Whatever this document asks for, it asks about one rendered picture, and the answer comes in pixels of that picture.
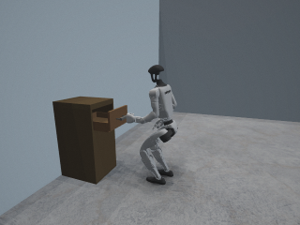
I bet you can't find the robot right upper arm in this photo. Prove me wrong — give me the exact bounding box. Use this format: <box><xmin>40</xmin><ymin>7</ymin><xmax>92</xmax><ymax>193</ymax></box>
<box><xmin>168</xmin><ymin>85</ymin><xmax>177</xmax><ymax>109</ymax></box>

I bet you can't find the robot left upper arm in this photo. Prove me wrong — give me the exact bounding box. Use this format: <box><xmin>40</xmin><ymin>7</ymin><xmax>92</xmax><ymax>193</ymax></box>
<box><xmin>149</xmin><ymin>88</ymin><xmax>160</xmax><ymax>119</ymax></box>

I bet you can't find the drawer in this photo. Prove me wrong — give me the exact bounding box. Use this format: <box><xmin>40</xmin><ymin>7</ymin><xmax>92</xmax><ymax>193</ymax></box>
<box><xmin>92</xmin><ymin>105</ymin><xmax>128</xmax><ymax>133</ymax></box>

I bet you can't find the robot left hand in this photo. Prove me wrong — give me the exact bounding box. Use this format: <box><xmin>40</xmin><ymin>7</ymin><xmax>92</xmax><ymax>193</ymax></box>
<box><xmin>126</xmin><ymin>112</ymin><xmax>135</xmax><ymax>124</ymax></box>

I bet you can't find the left robot forearm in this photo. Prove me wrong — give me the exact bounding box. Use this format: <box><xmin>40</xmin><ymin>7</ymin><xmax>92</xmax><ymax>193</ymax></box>
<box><xmin>134</xmin><ymin>112</ymin><xmax>156</xmax><ymax>124</ymax></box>

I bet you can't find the handle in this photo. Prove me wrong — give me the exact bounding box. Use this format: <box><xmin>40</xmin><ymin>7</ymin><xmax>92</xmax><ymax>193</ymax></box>
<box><xmin>116</xmin><ymin>115</ymin><xmax>127</xmax><ymax>121</ymax></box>

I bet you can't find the robot right shin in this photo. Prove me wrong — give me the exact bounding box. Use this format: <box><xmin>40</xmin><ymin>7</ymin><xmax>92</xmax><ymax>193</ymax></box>
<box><xmin>149</xmin><ymin>147</ymin><xmax>169</xmax><ymax>172</ymax></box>

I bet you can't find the robot right hand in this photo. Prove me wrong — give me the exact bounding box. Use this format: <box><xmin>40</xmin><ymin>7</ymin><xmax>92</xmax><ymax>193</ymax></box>
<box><xmin>152</xmin><ymin>118</ymin><xmax>164</xmax><ymax>130</ymax></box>

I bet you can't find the cabinet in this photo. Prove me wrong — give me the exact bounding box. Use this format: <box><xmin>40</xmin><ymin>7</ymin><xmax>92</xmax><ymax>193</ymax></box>
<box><xmin>52</xmin><ymin>97</ymin><xmax>116</xmax><ymax>185</ymax></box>

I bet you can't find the robot head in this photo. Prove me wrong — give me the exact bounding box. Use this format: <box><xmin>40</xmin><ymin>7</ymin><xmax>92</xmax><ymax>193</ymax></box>
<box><xmin>148</xmin><ymin>65</ymin><xmax>167</xmax><ymax>88</ymax></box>

